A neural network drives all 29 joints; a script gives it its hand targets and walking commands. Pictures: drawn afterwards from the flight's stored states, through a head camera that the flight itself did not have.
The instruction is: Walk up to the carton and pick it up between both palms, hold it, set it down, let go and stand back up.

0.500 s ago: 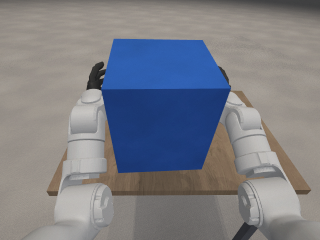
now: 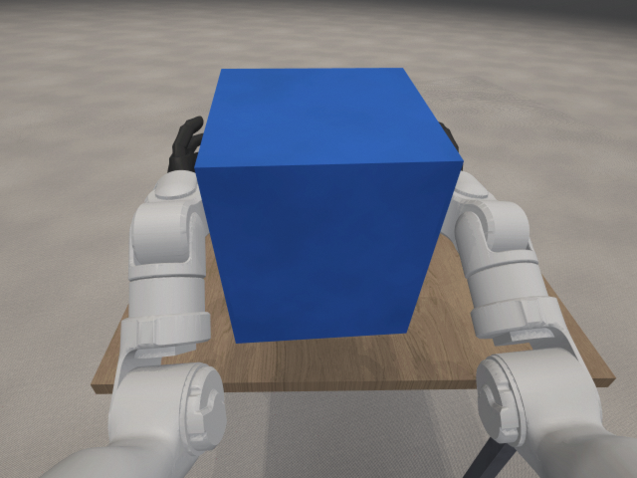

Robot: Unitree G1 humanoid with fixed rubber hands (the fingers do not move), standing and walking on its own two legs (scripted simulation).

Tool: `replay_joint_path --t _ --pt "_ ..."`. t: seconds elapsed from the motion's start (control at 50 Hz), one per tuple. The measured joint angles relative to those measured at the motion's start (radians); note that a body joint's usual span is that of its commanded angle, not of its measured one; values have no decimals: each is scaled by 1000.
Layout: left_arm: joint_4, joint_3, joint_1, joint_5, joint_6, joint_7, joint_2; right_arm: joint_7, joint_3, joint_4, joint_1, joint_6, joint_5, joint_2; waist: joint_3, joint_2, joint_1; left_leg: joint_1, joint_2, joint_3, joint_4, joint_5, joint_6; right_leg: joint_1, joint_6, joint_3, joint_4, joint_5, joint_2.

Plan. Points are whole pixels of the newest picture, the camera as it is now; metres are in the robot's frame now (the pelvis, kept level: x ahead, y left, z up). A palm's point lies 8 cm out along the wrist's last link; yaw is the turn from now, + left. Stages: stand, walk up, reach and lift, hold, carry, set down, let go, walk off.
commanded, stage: hold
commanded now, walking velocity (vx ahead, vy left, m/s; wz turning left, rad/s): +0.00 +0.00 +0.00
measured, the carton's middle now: (318, 207) +0.35 +0.02 +0.22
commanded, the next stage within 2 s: none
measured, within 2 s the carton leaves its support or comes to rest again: neither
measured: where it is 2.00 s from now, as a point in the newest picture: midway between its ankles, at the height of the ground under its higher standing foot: outside the picture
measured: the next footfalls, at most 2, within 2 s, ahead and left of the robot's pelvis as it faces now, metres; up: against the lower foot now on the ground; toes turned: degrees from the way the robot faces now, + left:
none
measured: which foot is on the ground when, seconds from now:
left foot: down 0.00-1.00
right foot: down 0.00-1.00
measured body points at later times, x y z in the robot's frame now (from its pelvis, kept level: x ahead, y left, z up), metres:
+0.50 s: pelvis +0.00 +0.00 +0.00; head -0.07 +0.02 +0.44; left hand +0.37 +0.17 +0.25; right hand +0.38 -0.13 +0.25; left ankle +0.03 +0.13 -0.75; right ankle +0.00 -0.12 -0.75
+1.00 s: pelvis +0.00 +0.00 +0.00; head -0.08 +0.02 +0.44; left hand +0.37 +0.17 +0.25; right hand +0.38 -0.13 +0.26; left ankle +0.03 +0.13 -0.75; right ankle +0.00 -0.12 -0.75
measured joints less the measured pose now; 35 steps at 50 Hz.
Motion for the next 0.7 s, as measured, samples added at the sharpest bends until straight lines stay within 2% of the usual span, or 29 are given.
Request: replay_joint_path --t 0.7 --pt "-10 8 -4 0 25 -6 0 -9 0 -12 -8 33 -2 -1 -13 0 0 2 0 0 1 -1 0 3 0 0 0 0 0"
